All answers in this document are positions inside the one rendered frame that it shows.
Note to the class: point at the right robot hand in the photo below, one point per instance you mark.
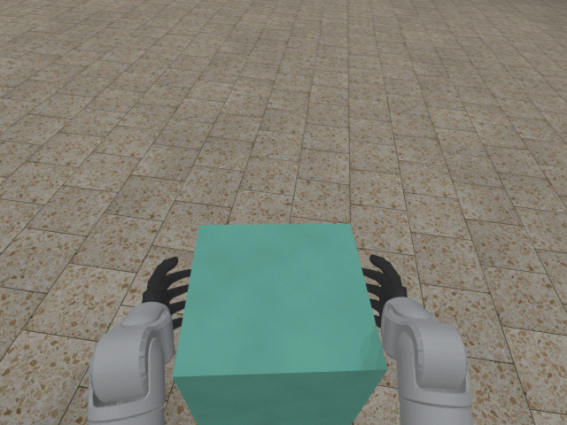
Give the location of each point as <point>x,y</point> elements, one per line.
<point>390,282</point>

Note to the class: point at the left robot hand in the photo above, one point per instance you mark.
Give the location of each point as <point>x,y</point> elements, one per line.
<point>157,288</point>

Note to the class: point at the right robot forearm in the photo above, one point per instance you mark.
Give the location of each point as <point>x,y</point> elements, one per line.
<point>432,365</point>

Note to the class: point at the left robot forearm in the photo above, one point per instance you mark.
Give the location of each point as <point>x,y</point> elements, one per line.
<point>127,369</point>

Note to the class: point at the carton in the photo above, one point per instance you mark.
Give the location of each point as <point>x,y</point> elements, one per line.
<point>278,328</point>

